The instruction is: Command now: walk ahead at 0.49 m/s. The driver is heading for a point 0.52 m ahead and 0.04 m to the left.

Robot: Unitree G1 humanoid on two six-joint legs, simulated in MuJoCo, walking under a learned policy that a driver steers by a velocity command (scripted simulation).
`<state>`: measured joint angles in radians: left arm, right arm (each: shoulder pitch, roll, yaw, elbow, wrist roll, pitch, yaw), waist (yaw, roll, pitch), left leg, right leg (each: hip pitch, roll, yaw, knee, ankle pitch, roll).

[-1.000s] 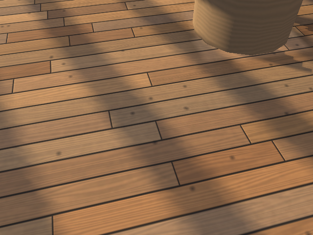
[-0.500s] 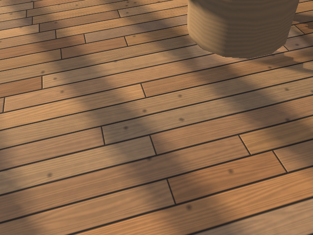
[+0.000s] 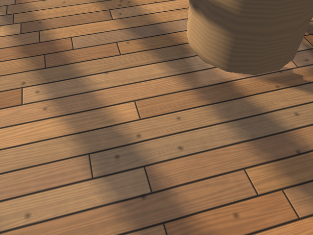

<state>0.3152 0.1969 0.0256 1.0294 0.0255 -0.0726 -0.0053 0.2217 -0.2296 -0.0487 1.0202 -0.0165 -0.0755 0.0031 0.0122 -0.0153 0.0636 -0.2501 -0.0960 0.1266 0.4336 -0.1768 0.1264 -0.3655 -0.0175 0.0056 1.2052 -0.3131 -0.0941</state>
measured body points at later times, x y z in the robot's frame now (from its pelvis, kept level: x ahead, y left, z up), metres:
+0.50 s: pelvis +0.29 -0.04 +0.00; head +0.32 -0.05 +0.44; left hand +0.41 +0.20 -0.13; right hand +0.25 -0.28 -0.16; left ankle +0.14 +0.06 -0.64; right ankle +0.35 -0.10 -0.73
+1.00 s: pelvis +0.46 -0.02 +0.00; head +0.48 -0.01 +0.45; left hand +0.45 +0.20 -0.16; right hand +0.52 -0.24 -0.15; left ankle +0.53 +0.06 -0.73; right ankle +0.39 -0.12 -0.70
